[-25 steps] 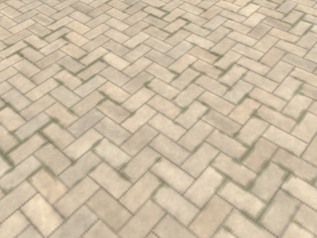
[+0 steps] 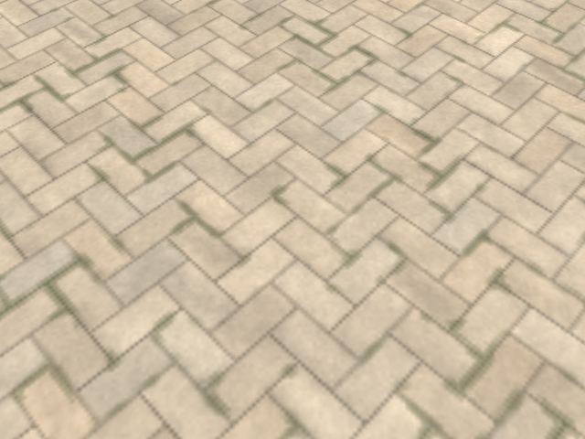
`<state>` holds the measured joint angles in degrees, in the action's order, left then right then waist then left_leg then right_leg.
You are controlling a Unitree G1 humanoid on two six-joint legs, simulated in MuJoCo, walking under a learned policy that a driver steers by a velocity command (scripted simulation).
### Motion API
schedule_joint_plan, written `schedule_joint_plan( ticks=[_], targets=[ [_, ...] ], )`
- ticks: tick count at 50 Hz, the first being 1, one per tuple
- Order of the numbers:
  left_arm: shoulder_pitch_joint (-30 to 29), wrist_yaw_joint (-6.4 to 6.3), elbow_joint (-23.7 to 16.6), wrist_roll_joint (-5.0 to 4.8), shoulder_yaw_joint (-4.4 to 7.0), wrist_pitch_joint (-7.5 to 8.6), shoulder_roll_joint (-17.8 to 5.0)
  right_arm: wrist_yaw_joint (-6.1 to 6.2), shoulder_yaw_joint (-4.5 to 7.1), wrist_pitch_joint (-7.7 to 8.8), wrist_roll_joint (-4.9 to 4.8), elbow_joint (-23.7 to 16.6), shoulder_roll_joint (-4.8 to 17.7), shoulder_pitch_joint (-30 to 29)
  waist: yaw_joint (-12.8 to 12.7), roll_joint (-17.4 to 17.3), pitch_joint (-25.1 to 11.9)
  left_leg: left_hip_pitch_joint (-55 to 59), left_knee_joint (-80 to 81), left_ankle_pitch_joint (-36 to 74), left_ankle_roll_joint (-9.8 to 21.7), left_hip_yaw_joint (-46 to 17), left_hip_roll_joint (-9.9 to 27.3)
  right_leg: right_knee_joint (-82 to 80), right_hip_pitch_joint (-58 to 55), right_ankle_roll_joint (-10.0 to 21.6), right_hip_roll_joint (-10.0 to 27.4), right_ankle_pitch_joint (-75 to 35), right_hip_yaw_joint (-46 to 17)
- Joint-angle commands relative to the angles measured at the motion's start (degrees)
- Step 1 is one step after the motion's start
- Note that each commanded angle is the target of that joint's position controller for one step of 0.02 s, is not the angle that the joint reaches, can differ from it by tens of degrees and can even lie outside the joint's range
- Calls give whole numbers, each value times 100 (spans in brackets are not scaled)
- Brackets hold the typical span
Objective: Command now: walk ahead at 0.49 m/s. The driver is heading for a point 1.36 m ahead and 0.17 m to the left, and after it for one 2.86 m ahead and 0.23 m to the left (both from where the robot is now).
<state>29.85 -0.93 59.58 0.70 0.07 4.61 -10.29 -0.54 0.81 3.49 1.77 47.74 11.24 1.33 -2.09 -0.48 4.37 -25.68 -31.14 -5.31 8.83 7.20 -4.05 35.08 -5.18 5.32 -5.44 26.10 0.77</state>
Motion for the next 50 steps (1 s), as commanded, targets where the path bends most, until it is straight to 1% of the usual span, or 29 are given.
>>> schedule_joint_plan(
  ticks=[1,2,3,4,5,6,7,9,12,16,20,22,24,25,26,27,28,29,30,31,32,33,34,36,38,41,44,48,50],
  targets=[
    [363,52,-442,-41,173,45,-636,40,454,-43,-59,553,1381,2475,759,-859,-1813,4168,1385,-1473,1484,-4994,2627,4854,3812,43,-35,191,-441],
    [-188,52,-595,31,213,50,-879,6,389,-33,-164,415,1040,1740,527,-288,-820,3277,1796,-2138,1273,-4189,2443,4563,4181,127,437,-471,-538],
    [-617,90,-677,60,230,65,-881,-27,313,16,-163,377,704,1418,458,10,-286,2471,2055,-1867,1107,-3603,2213,4279,4056,131,588,-786,-451],
    [-709,109,-673,74,230,37,-760,-31,253,79,-107,445,506,1345,238,266,-28,1923,2186,-1255,889,-3103,1973,3948,3798,101,764,-921,-465],
    [-658,140,-664,130,214,-34,-644,-4,206,144,-96,547,407,1439,83,241,-16,1553,2243,-688,735,-2681,1772,3655,3475,29,886,-962,-475],
    [-568,180,-623,147,180,-102,-467,13,179,198,-98,653,374,1540,-15,145,-54,1377,2318,-333,641,-2342,1645,3447,3267,-42,946,-994,-432],
    [-592,207,-635,151,173,-144,-400,17,182,254,-112,751,424,1712,-40,63,-59,1312,2352,42,622,-2133,1575,3293,3246,-97,968,-1039,-350],
    [-951,238,-759,151,181,-204,-415,11,201,306,-136,884,578,1944,-35,-56,29,1292,2492,281,564,-1757,1451,2914,3545,-195,1095,-1338,-197],
    [-1852,256,-1045,122,188,-239,-503,4,182,286,-152,988,629,2284,170,-115,197,1573,2605,692,385,-1448,1294,2130,4171,-326,1220,-2058,16],
    [-2715,272,-1285,56,138,-227,-429,29,135,267,-150,1118,601,2752,456,-250,170,2070,2479,1370,123,-1173,1187,973,4229,-402,1082,-2722,239],
    [-3350,264,-1466,47,116,-206,-441,90,108,237,-84,1254,619,3118,660,-334,200,2867,2215,1913,182,-1153,1355,261,4311,-330,888,-2652,346],
    [-3532,261,-1562,46,126,-169,-482,129,119,219,-38,1312,678,3168,655,-363,236,3242,2021,2253,263,-1186,1533,20,4309,-224,821,-2338,342],
    [-3334,241,-1547,46,160,-116,-543,164,137,210,-21,1328,750,3001,448,-391,174,3365,1642,3119,216,-1102,1629,-279,3830,-41,665,-1885,386],
    [-2936,206,-1425,53,202,-86,-607,175,150,208,-25,1323,804,2885,252,-435,-16,3313,1210,3905,137,-1027,1613,-422,3226,66,485,-1659,451],
    [-2177,161,-1170,62,270,-42,-703,167,161,194,-40,1329,851,2794,-67,-400,-388,3212,403,4374,57,-927,1513,-702,2345,200,296,-1681,515],
    [-1151,98,-831,137,372,19,-909,154,144,195,-81,1284,826,2692,-486,-262,-928,2526,-740,3765,-54,-751,1303,-892,939,391,473,-1880,310],
    [-205,25,-677,301,523,55,-1458,118,48,219,-213,1044,493,2772,-688,450,-1733,927,-2617,1579,-233,-465,876,-947,-785,823,1959,-1292,-1446],
    [-139,93,-639,248,590,-6,-1685,97,48,201,-294,1100,260,3353,-422,1281,-2246,-603,-4287,-2587,-356,-531,-78,-1618,-1553,1530,3116,-1375,-3854],
    [-596,144,-636,34,536,-53,-1324,114,189,175,-144,1075,742,2853,-282,466,-1522,-1048,-4534,-2119,-266,-1083,302,-1855,-897,1335,2747,-964,-3523],
    [-1176,169,-716,-17,450,-33,-1006,80,190,206,-117,902,669,2385,-78,346,-750,-1101,-4279,-1548,-267,-1048,526,-2080,-5,1146,2541,-1192,-2670],
    [-1460,188,-732,7,387,11,-749,60,184,205,-103,860,556,2155,77,191,-425,-901,-3963,-1226,-286,-1014,710,-2289,606,951,2255,-1679,-2111],
    [-1480,171,-663,5,335,48,-586,31,194,141,-26,858,493,2130,229,258,-270,-664,-3723,-1107,-343,-983,814,-2397,1012,788,2024,-2078,-1695],
    [-1425,152,-565,3,281,77,-428,-16,172,61,22,889,358,2237,364,335,-265,-418,-3550,-1035,-411,-951,870,-2503,1266,676,1844,-2326,-1357],
    [-1074,134,-379,-16,284,162,-505,-80,178,-34,38,855,263,2193,441,347,-271,-393,-3379,-924,-499,-825,870,-2585,1362,677,1742,-2912,-1051],
    [-849,123,-269,-26,307,188,-662,-110,186,-96,44,710,279,1784,438,354,-116,-743,-3107,-584,-581,-713,950,-2734,1386,665,1655,-2997,-815],
    [-504,120,-163,-22,271,170,-645,-122,181,-121,8,422,344,940,266,368,94,-1223,-2384,33,-690,-562,1017,-2858,1232,594,1534,-3265,-613],
    [-213,104,-77,-19,236,169,-635,-127,122,-101,-46,213,276,270,99,385,152,-1142,-1435,487,-725,-406,916,-2840,1037,494,1459,-3633,-429],
    [212,46,88,27,223,146,-670,-108,83,-79,-65,10,290,-375,-103,439,218,-1142,-659,547,-618,-279,747,-2706,344,534,1618,-3963,-394],
    [295,6,157,69,233,121,-703,-102,95,-44,-61,-94,342,-568,-113,430,270,-1194,-429,272,-504,-292,704,-2534,-58,600,1780,-4239,-425]
  ],
)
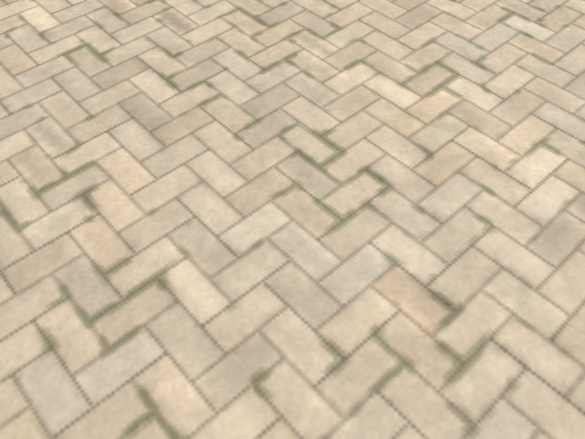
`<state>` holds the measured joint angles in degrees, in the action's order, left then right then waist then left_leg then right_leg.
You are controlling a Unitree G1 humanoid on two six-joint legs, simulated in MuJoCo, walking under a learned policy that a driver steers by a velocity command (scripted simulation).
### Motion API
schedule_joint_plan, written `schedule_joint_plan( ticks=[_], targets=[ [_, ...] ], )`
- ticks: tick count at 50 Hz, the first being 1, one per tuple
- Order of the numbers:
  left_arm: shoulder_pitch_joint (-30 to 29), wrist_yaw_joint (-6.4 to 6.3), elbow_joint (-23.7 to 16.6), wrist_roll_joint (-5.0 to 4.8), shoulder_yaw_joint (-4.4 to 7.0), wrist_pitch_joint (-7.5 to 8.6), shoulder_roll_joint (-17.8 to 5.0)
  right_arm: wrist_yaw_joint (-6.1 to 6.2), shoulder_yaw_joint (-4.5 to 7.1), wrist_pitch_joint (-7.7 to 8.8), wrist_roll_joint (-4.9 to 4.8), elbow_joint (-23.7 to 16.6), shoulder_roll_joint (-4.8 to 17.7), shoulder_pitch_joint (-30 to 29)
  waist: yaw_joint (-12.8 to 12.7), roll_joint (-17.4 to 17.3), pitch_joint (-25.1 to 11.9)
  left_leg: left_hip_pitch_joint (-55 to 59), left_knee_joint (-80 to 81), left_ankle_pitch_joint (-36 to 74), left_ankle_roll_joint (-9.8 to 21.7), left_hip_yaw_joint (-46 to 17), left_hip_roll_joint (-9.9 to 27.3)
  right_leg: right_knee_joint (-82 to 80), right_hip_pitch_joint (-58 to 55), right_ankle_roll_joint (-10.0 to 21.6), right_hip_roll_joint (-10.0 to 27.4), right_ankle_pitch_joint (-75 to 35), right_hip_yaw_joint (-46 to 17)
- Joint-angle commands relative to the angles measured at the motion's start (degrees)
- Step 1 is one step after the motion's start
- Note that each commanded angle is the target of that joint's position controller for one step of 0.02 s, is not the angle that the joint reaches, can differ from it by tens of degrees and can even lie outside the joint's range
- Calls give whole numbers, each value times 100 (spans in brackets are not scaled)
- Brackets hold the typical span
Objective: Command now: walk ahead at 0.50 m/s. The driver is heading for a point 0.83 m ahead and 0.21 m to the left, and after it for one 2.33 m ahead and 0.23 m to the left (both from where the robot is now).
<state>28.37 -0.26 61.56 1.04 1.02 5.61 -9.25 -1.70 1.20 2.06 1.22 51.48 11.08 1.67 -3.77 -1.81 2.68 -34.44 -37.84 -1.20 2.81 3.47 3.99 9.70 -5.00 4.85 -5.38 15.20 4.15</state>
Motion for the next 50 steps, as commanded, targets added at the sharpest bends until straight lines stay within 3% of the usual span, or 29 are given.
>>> schedule_joint_plan(
  ticks=[1,3,4,5,6,7,8,9,10,12,15,18,22,28,31,32,33,34,35,36,37,38,40,44,50],
  targets=[
    [424,-81,-19,53,149,11,-836,18,68,123,-6,-497,386,-608,95,557,437,-247,354,-341,174,89,-141,139,-233,650,1839,-3409,-756],
    [222,-108,-22,68,172,0,-911,58,117,183,-10,-403,448,-198,348,591,237,520,640,-791,367,206,-391,733,-272,542,1837,-4653,-603],
    [147,-104,-16,64,186,-11,-959,101,174,220,-6,-208,526,400,586,601,-72,1264,822,-890,481,281,-589,1413,-219,473,1765,-5283,-528],
    [34,-88,-39,30,180,-26,-954,156,259,275,36,130,655,1380,990,446,-569,2501,1144,-619,638,272,-640,2489,199,358,1551,-5121,-337],
    [-32,-66,-223,-35,124,-7,-811,224,394,319,184,354,1089,2430,1338,45,-1255,4059,1183,-1017,960,-916,449,4096,1425,249,1294,-3365,-171],
    [672,0,-287,-245,30,-19,-226,207,524,287,236,386,1608,2737,1018,-1213,-1934,5552,1753,-1240,1873,-3792,2134,6342,3547,-18,157,1114,109],
    [242,-17,-256,-72,192,-39,-833,155,490,200,-22,353,1313,2324,978,-340,-1602,5059,2216,-1729,1779,-4109,1883,6770,4116,79,323,1286,-662],
    [-329,5,-462,-43,220,-22,-833,138,399,205,-77,250,1006,1654,734,-197,-696,4192,2359,-1709,1562,-3123,1680,6606,4324,111,633,712,-684],
    [-605,23,-519,-30,212,-1,-750,109,317,253,-57,219,677,1348,597,61,-313,3467,2588,-1138,1372,-2548,1425,6269,4104,97,816,332,-681],
    [-528,74,-479,98,204,-139,-532,147,203,329,-57,372,321,1324,254,-40,-73,2653,2811,-425,1004,-1684,944,5724,3509,-13,1022,107,-648],
    [-652,154,-539,132,206,-293,-401,174,209,439,-77,594,474,1784,140,-72,-27,2493,2955,235,994,-1231,789,5368,3515,-156,1047,-103,-476],
    [-1463,181,-826,111,211,-354,-485,176,209,438,-70,680,588,2097,258,-88,211,2601,3176,240,962,-1010,692,4741,4099,-291,1178,-716,-341],
    [-2386,195,-1129,35,155,-337,-447,180,163,421,-67,770,551,2508,491,-123,318,2905,3180,740,826,-740,562,3567,4203,-371,1104,-1369,-149],
    [-3289,167,-1503,10,130,-255,-534,254,172,356,-1,917,645,3030,756,-185,375,3836,2651,1513,968,-1086,753,2600,4251,-339,861,-1238,-126],
    [-2969,133,-1525,-22,177,-142,-683,288,231,327,40,861,789,2766,484,-267,241,3876,2085,2309,845,-1184,803,2142,3453,-186,667,-661,-144],
    [-2433,95,-1375,-18,229,-94,-774,276,254,327,23,831,844,2633,252,-267,-1,3734,1539,2863,751,-1128,691,1900,2672,-102,491,-545,-69],
    [-1502,35,-1091,36,314,-20,-938,246,252,326,-28,792,819,2506,-149,-39,-513,3316,491,2761,622,-909,398,1551,1384,37,505,-845,-97],
    [-495,-52,-958,201,449,40,-1409,219,196,350,-111,570,600,2409,-485,437,-1315,2211,-1085,1185,500,-693,48,1478,-156,314,1681,-332,-1280],
    [-303,-36,-1000,275,583,-9,-1976,239,87,311,-341,427,-64,3086,-168,1706,-2083,277,-2965,-2741,272,-165,-870,984,-1582,985,3292,-115,-3681],
    [-714,-14,-1095,118,514,-115,-1507,272,249,241,-157,499,604,2838,-93,900,-1780,-138,-3520,-2741,364,-648,-553,634,-979,970,3094,523,-4013],
    [-1271,-6,-1178,74,386,-110,-1062,237,301,217,-105,411,641,2393,109,518,-879,-233,-3477,-2189,374,-704,-282,492,-112,777,2847,599,-3067],
    [-1546,11,-1190,69,325,-74,-815,194,289,207,-86,347,488,2154,212,395,-444,-94,-3252,-1819,347,-685,-89,271,571,623,2585,126,-2346],
    [-1529,-40,-1065,37,261,-9,-593,102,318,68,37,308,359,2114,443,652,-143,233,-2960,-1589,260,-632,90,57,1252,344,2187,-528,-1378],
    [-1088,-51,-874,-28,286,151,-688,-20,316,-126,73,50,206,1664,544,613,-57,-150,-2813,-1038,164,-500,181,-138,1283,359,2144,-1378,-568],
    [-741,-50,-760,13,287,162,-796,-167,222,-133,51,-488,214,352,373,583,245,-314,-1078,109,77,-142,152,-191,1140,309,1955,-1987,410]
  ],
)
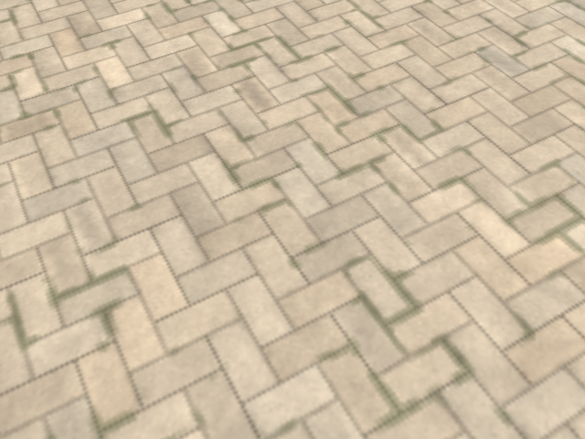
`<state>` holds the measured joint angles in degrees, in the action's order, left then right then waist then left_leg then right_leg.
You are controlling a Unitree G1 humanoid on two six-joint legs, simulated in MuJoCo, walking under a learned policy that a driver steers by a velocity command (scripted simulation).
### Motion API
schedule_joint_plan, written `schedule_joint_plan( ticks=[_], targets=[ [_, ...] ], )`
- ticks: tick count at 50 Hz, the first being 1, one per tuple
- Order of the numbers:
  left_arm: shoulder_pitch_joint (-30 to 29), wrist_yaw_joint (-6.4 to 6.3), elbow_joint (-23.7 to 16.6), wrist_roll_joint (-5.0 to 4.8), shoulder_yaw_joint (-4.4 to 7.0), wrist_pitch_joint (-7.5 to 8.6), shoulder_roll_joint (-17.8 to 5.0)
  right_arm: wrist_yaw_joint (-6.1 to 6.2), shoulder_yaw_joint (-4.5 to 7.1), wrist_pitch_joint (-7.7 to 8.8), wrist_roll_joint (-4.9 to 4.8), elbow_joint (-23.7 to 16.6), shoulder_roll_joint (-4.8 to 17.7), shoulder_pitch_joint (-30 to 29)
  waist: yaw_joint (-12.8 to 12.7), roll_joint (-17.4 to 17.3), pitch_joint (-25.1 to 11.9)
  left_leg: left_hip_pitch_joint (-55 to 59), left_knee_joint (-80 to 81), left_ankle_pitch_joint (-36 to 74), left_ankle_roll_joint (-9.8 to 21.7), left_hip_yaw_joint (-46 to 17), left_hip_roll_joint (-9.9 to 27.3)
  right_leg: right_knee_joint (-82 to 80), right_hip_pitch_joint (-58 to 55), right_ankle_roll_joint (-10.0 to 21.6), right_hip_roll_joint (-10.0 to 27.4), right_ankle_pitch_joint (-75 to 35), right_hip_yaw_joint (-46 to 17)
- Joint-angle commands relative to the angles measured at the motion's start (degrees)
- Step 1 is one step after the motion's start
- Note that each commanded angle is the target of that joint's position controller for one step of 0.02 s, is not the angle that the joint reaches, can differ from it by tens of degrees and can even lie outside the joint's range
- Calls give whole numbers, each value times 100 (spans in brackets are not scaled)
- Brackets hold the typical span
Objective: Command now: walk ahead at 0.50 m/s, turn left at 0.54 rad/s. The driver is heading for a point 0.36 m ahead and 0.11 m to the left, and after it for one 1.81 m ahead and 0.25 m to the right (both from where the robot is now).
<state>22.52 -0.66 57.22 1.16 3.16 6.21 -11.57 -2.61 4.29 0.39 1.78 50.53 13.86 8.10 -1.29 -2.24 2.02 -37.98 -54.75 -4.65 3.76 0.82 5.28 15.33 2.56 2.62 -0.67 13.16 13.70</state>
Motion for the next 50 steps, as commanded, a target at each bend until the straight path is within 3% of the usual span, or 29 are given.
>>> schedule_joint_plan(
  ticks=[1,5,7,9,10,11,12,13,14,15,17,18,20,25,31,35,37,38,39,40,41,42,43,44,45,47,50],
  targets=[
    [-77,-21,-310,0,85,99,-631,-97,-109,37,0,-477,-66,-504,69,632,339,136,917,524,13,246,-2,-759,303,522,1524,-1867,-442],
    [288,-75,-192,14,136,3,-810,-140,-112,39,40,-733,55,-1020,-73,626,429,261,1607,43,232,575,-138,-496,-445,482,1732,-2445,-144],
    [313,-103,-168,27,163,-81,-916,-117,-77,35,64,-762,129,-954,0,708,324,599,1814,-496,415,770,-394,40,-762,419,1762,-3774,66],
    [279,-112,-172,31,216,-190,-1107,-62,9,50,77,-608,278,-288,284,821,-102,1416,1991,-1051,648,931,-824,1287,-913,372,1755,-5196,218],
    [210,-93,-221,9,228,-256,-1162,-12,91,105,89,-382,393,460,602,686,-540,2351,2382,-937,803,924,-1050,2440,-626,291,1686,-5021,315],
    [154,-71,-369,8,202,-277,-1093,77,254,151,164,-110,809,1405,1003,218,-1125,3825,2745,-1243,1078,28,-573,4095,498,83,1542,-3546,334],
    [403,53,-770,-81,24,-241,-274,157,372,173,160,-209,1444,1275,552,-1207,-1531,5623,3083,-686,1855,-2952,1374,6159,3189,-286,503,1767,147],
    [-141,46,-858,-76,127,-201,-787,219,343,105,2,-286,1389,1551,824,-253,-1776,5459,3728,520,1975,-3897,1763,6696,3611,-316,199,1821,-1045],
    [-411,38,-867,-182,89,-178,-646,286,262,119,-44,-172,1137,1184,605,37,-1039,4851,3628,1995,1778,-2544,1635,6537,3725,-255,532,1130,-1219],
    [-272,10,-729,-192,36,-152,-527,286,150,192,-88,-163,752,885,377,216,-645,4121,3611,3132,1521,-1793,1370,6029,3345,-212,658,878,-1281],
    [113,2,-465,-6,48,-339,-495,308,-13,310,-125,-147,307,418,-37,219,-405,3245,3820,3589,1014,-802,947,5349,2559,-195,723,779,-1423],
    [263,17,-363,27,56,-449,-456,308,-64,366,-108,-112,237,423,-99,169,-430,2992,3891,3830,871,-552,874,5173,2212,-184,637,716,-1475],
    [372,58,-289,-2,70,-563,-375,325,-60,447,-101,8,418,549,-209,34,-389,2917,3958,4361,723,-150,771,4912,2141,-177,433,420,-1487],
    [-324,88,-480,25,74,-639,-396,444,-127,398,-131,16,417,551,-77,-302,-219,3181,3949,4070,357,607,563,3920,2557,-165,362,-474,-1240],
    [-899,107,-813,70,2,-688,-299,591,-93,217,-106,176,518,966,196,-298,-167,3809,3515,3934,591,783,883,2838,2578,-38,284,-278,-893],
    [-823,103,-938,73,34,-694,-346,605,-8,91,-86,155,656,918,164,-286,-122,3895,2825,4059,721,732,1133,2407,2347,232,138,563,-754],
    [-529,80,-946,54,72,-641,-369,606,41,48,-88,114,750,851,-20,-168,-297,3737,1991,4064,526,838,1074,1801,1794,425,17,402,-756],
    [-104,46,-900,58,133,-569,-552,595,76,28,-92,59,821,791,-320,225,-551,3259,969,3561,219,1054,816,1181,1010,652,186,-928,-1161],
    [222,-23,-946,93,332,-519,-1324,554,42,22,-100,-237,648,763,-371,1278,-946,1941,-796,573,-160,1277,15,1016,-14,1245,1512,-3976,-2986],
    [234,-48,-914,-92,430,-628,-1580,515,-34,-73,-106,-491,346,543,-328,1820,-1376,909,-1931,-3249,-356,410,-1019,618,-280,2239,2292,-4955,-4367],
    [51,-18,-976,-170,424,-684,-1505,492,-61,-132,-38,-423,348,542,-232,863,-1061,771,-2192,-3190,-409,-171,-592,480,123,2233,2265,-3959,-3888],
    [-400,-38,-1065,-119,351,-744,-1214,472,-41,-123,-91,-424,378,403,-103,504,-439,603,-2076,-2731,-449,-209,-494,308,683,2007,1931,-2901,-3506],
    [-750,-58,-1130,-94,265,-807,-984,486,-7,-97,-114,-427,454,332,84,268,-40,615,-1577,-2318,-483,-217,-382,147,1113,1636,1545,-2195,-3144],
    [-988,-78,-1205,-111,229,-824,-878,494,21,-115,-33,-471,536,334,192,405,33,705,-1201,-2015,-525,-219,-331,103,1261,1393,1246,-1883,-2909],
    [-1082,-66,-1261,-69,222,-815,-868,477,8,-162,38,-414,469,485,228,539,-108,842,-1126,-1846,-567,-139,-429,149,1265,1315,1053,-2009,-2748],
    [-922,-12,-1244,-50,267,-746,-1021,451,-21,-226,-5,-432,356,613,213,569,-388,925,-740,-1782,-641,-152,-491,235,1058,1255,952,-2238,-2721],
    [-761,14,-1258,-32,329,-738,-1209,473,-39,-266,-64,-586,365,387,62,759,-504,862,-117,-1827,-710,-226,-490,173,865,1223,951,-1489,-3019]
  ],
)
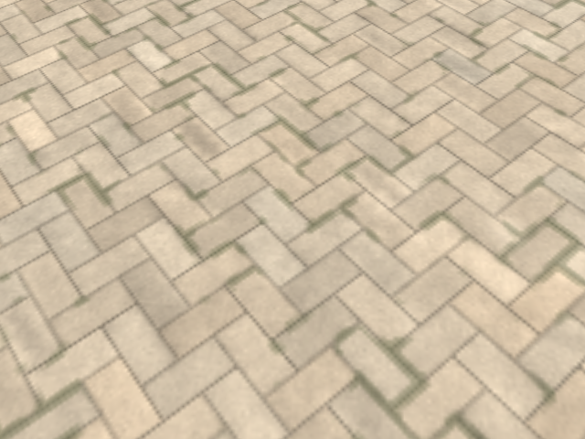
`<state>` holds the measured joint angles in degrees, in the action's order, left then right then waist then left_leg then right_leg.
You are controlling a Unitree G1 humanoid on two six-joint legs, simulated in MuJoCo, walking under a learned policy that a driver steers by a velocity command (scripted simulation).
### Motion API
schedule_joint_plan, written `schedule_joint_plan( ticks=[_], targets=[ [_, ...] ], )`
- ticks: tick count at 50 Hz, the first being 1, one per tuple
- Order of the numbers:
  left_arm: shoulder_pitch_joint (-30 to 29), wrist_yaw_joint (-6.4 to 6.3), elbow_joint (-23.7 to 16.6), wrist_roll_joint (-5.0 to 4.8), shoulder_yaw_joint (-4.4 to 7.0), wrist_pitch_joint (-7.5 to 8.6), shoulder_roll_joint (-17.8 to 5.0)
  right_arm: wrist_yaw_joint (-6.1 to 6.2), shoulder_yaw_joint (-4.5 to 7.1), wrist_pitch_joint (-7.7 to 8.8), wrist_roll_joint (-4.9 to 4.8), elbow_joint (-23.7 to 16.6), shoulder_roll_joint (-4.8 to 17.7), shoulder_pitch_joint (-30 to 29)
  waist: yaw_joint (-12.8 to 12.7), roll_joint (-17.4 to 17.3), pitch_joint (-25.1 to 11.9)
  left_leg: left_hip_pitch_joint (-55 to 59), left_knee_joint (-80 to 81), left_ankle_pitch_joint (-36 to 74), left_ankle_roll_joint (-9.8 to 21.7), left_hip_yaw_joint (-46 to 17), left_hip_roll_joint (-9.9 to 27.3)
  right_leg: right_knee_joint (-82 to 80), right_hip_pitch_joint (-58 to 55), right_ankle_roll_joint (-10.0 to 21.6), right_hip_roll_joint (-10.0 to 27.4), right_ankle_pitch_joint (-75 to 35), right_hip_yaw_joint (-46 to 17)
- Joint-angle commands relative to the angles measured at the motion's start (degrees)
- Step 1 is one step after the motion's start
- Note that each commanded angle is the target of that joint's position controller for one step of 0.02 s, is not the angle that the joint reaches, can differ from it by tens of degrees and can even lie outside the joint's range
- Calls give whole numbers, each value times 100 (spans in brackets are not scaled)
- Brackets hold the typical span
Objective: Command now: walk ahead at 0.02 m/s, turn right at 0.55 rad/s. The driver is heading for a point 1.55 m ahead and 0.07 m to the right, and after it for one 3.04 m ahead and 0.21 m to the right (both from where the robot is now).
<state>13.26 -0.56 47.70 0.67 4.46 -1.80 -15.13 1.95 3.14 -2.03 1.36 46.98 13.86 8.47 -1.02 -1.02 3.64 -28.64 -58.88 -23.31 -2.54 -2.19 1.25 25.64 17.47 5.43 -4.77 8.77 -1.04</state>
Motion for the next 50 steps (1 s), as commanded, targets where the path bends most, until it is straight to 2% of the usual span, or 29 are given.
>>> schedule_joint_plan(
  ticks=[1,4,8,10,11,12,13,14,15,16,17,18,20,23,26,27,29,30,31,32,33,34,35,37,39,42,50],
  targets=[
    [176,8,-332,25,209,42,-872,22,75,-31,-27,-289,393,253,-17,724,-665,-78,461,48,-86,45,-86,-901,-627,935,1356,-657,-1669],
    [140,38,-422,59,239,-11,-930,25,62,-6,-50,-435,433,57,-118,824,-630,66,957,53,-59,-11,-142,-948,-539,903,1334,75,-1996],
    [-39,96,-539,84,275,-52,-986,54,42,90,-115,-531,477,213,-91,907,-707,629,1696,-104,92,-8,-328,-775,-452,793,1330,-316,-2406],
    [-235,119,-591,55,279,-80,-975,78,30,153,-154,-508,472,558,77,930,-737,1207,2522,40,227,21,-452,-627,-301,598,1229,-541,-2571],
    [-386,117,-627,2,272,-98,-949,100,25,193,-149,-449,452,856,268,870,-723,1727,3358,467,299,62,-480,-490,-53,374,1059,-333,-2538],
    [-403,94,-685,-54,226,-92,-783,145,79,236,-94,-430,685,1028,317,507,-659,2226,4234,526,416,-347,-35,-151,404,26,721,390,-2315],
    [-214,78,-801,-117,118,-63,-320,181,189,236,19,-556,1286,923,137,-841,-657,2627,4870,27,850,-1948,1520,1090,1235,-347,-60,1661,-1312],
    [-212,29,-777,42,193,-49,-639,124,243,206,83,-689,1512,443,74,-1248,-325,1823,4916,939,1459,-2697,2217,2245,1603,-455,-483,2407,-453],
    [-164,39,-696,139,256,-44,-877,87,139,221,85,-754,1100,371,-19,-656,-306,1525,4698,1735,1620,-2341,2045,3084,1253,-459,-181,2243,-701],
    [9,76,-564,118,270,-61,-835,58,54,241,24,-781,806,93,-217,-392,-271,1431,4521,2184,1487,-1693,1635,3468,1113,-468,-161,1905,-723],
    [190,108,-465,101,261,-95,-788,35,26,249,4,-838,721,-103,-317,-458,-301,1556,4390,2566,1313,-1164,1269,3753,1093,-523,-173,1629,-655],
    [266,150,-416,97,243,-124,-741,42,22,264,-9,-855,721,-86,-274,-709,-383,1784,4278,3026,1281,-876,1099,3949,1176,-589,-194,1525,-595],
    [126,181,-430,62,192,-154,-668,25,26,278,-9,-781,721,237,-71,-723,-494,2206,4076,3779,1347,-612,1013,3864,1252,-736,-202,1518,-515],
    [-244,162,-512,11,76,-192,-496,21,40,298,-23,-619,766,635,186,-749,-564,2767,3929,3988,1439,-627,1129,2955,1197,-849,-88,1616,-501],
    [-353,129,-491,-27,-51,-218,-361,-32,48,277,0,-541,850,622,265,-945,-614,2582,3817,3847,1423,-530,1101,1698,353,-776,64,1886,-166],
    [-375,105,-482,-54,-71,-216,-379,-60,66,253,16,-500,914,648,301,-1022,-613,2505,3764,3939,1437,-547,1101,1355,104,-729,57,1928,-1],
    [-230,58,-398,-87,-106,-179,-376,-96,94,193,-4,-400,994,663,208,-1025,-588,2400,3568,4150,1384,-576,1072,392,-352,-606,70,1404,177],
    [-45,33,-303,-74,-140,-131,-327,-103,96,163,-43,-355,994,614,54,-881,-564,2226,3419,4084,1216,-511,1004,-567,-801,-527,108,573,230],
    [-13,-2,-259,-10,-146,-61,-432,-102,81,170,-52,-315,925,687,46,-682,-603,1844,3347,3649,945,-522,964,-1127,-1394,-438,343,-203,-105],
    [32,-43,-275,106,-127,33,-739,-132,21,202,-61,-393,702,773,151,-21,-840,1310,3027,2679,642,-312,737,-1213,-2041,-291,1146,-560,-988],
    [-385,-57,-309,61,-114,75,-990,-134,-103,215,-123,-442,295,862,451,917,-590,1197,3355,928,407,159,124,-925,-1458,138,1892,-1946,-1608],
    [-522,-34,-264,11,-201,111,-640,-83,-108,153,-58,-263,404,780,315,883,-515,1852,3573,597,363,153,204,-793,-929,306,1875,-1644,-1440],
    [-667,-21,-268,15,-260,142,-488,-82,-73,142,-45,-207,535,656,319,838,-356,1954,3712,994,350,100,164,-834,-803,136,1558,-1058,-1270],
    [-513,-76,-119,15,-277,173,-540,-126,-11,169,-40,-99,736,514,183,877,-216,2098,3780,1695,333,39,228,-909,-736,-114,1164,-627,-1062],
    [-296,-111,89,-34,-286,208,-557,-147,-47,204,-55,82,638,673,193,690,-266,2161,3900,1906,325,-1,316,-896,-863,-158,1072,-659,-952],
    [-253,-109,265,-33,-316,224,-500,-124,-79,210,-54,359,544,732,185,354,-166,2162,4006,1843,295,-22,338,-923,-829,-141,1044,-418,-927],
    [-161,-124,737,-34,-362,267,-468,-91,-124,201,-58,934,470,768,200,123,-90,2284,4053,1818,301,-62,411,-1050,-661,-127,966,-159,-885]
  ],
)
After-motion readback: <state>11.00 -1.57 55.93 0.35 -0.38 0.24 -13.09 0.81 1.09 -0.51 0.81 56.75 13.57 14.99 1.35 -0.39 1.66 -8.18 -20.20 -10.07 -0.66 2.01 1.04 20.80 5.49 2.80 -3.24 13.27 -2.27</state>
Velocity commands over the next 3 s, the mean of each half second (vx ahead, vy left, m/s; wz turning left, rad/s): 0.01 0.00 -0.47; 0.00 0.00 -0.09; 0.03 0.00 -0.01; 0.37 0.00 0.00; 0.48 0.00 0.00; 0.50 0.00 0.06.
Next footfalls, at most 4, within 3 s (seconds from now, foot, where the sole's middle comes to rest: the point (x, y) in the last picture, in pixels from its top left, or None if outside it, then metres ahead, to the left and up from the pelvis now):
0.24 left None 0.06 0.14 -0.78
0.64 right None -0.03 -0.06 -0.78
2.14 right None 0.40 -0.11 -0.78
2.68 left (337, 318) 0.75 -0.04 -0.78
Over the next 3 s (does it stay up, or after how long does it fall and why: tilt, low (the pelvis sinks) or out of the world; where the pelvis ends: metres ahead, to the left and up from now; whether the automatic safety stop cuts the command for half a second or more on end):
stays up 0.73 -0.09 0.01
